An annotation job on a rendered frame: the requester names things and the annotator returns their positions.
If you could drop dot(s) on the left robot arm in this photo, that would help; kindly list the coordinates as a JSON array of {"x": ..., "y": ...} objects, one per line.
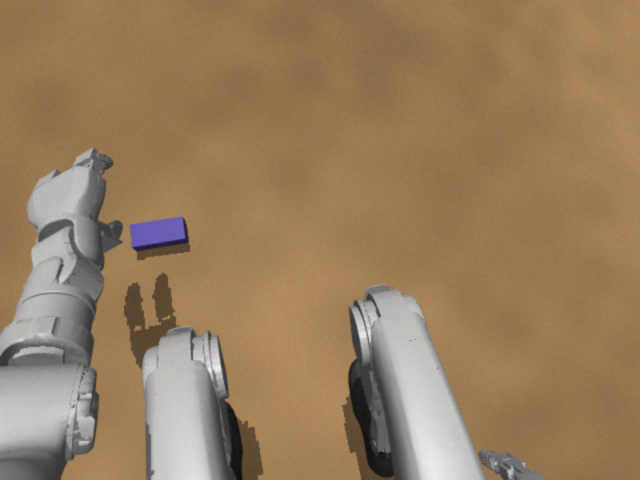
[{"x": 48, "y": 404}]

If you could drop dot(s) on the left robot hand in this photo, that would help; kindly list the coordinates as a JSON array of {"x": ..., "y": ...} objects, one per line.
[{"x": 79, "y": 190}]

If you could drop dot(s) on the right robot foot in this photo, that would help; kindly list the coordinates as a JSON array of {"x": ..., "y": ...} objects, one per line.
[{"x": 379, "y": 462}]

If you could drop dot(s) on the left robot foot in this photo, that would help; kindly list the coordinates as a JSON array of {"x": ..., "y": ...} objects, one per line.
[{"x": 237, "y": 450}]

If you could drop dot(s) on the small box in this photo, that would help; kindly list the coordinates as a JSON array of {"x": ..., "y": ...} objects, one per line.
[{"x": 159, "y": 233}]

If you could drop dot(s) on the right robot hand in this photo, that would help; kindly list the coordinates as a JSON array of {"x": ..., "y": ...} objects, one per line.
[{"x": 508, "y": 466}]

